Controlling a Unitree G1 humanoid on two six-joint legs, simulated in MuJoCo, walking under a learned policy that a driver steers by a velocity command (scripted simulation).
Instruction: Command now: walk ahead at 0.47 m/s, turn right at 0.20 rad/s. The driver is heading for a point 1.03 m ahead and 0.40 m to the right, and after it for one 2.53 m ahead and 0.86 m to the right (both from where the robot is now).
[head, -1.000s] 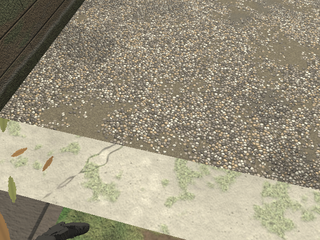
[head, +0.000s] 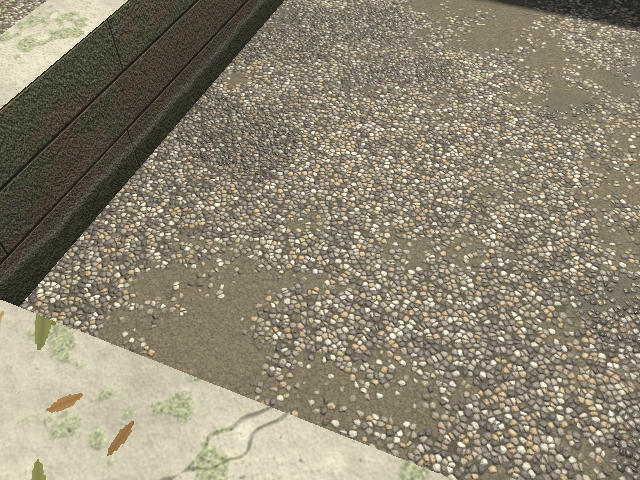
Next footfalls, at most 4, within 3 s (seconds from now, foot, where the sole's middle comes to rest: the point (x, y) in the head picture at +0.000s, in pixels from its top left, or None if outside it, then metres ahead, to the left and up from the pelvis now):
0.04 left None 0.20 0.12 -0.76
0.52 right None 0.29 -0.15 -0.76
0.92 left None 0.36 0.00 -0.76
1.20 right None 0.28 -0.21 -0.76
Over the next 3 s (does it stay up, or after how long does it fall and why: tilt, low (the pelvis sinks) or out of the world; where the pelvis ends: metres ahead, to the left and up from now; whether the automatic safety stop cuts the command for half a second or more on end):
stays up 0.29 -0.10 -0.01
